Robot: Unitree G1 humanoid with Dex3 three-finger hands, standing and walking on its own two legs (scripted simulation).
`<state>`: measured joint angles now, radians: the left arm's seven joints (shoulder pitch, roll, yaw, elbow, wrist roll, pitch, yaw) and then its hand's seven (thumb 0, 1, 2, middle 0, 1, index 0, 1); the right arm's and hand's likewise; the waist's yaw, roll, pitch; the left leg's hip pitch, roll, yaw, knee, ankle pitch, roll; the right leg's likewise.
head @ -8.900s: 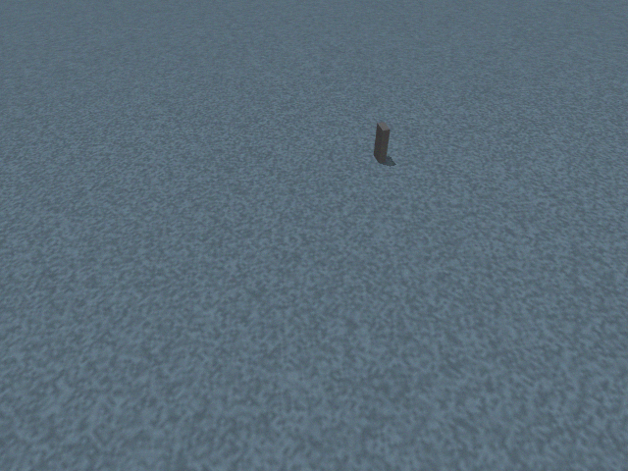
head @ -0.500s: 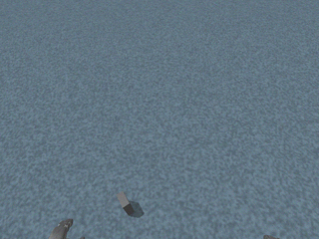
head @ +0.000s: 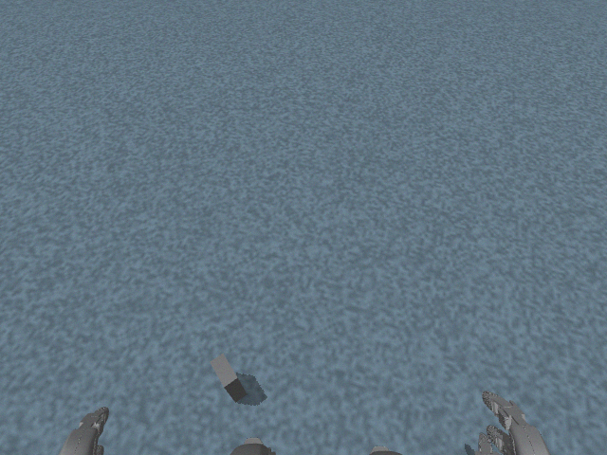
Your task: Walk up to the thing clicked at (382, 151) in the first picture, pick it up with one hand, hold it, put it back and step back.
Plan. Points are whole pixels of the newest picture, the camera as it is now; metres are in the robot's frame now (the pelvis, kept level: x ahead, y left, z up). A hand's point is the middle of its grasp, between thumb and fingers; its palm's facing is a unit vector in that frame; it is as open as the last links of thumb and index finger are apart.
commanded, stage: go down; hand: left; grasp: from the side
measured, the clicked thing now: (229, 379) +0.37 +0.23 -0.62
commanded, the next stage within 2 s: none
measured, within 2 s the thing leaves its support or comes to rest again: neither
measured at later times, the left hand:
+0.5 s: hand out of the picture +0.15 +0.30 -0.16, palm faces +0.14 -0.94 -0.30, open 17.4 cm
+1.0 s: hand (95, 409) +0.24 +0.39 -0.24, palm faces +0.25 -0.95 -0.19, open 17.3 cm
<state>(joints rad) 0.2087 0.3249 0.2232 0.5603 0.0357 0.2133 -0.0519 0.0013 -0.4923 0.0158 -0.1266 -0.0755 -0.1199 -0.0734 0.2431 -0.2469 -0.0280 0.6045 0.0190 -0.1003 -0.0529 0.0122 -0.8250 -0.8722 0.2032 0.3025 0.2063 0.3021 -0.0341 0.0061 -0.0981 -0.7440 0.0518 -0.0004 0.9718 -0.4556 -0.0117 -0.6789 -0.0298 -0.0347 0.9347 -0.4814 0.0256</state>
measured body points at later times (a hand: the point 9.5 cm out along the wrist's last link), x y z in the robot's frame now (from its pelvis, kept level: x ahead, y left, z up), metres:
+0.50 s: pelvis -0.02 +0.00 -0.05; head +0.09 +0.03 +0.39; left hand +0.14 +0.34 -0.14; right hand +0.16 -0.25 -0.13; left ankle +0.01 +0.12 -0.68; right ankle -0.01 -0.14 -0.68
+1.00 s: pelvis -0.06 +0.00 -0.19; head +0.13 +0.04 +0.21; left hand +0.22 +0.44 -0.23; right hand +0.11 -0.27 -0.30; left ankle +0.01 +0.12 -0.68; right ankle -0.02 -0.14 -0.68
